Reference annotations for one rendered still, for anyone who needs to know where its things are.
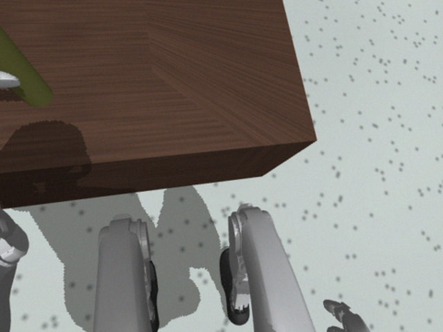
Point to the left robot arm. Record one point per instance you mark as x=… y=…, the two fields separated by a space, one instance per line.
x=13 y=245

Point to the right robot hand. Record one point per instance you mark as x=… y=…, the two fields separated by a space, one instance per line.
x=343 y=313

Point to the left robot hand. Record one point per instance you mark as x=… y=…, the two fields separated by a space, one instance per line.
x=8 y=80

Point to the right robot foot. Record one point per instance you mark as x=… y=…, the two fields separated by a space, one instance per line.
x=237 y=317

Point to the can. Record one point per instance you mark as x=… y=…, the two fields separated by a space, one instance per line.
x=32 y=89

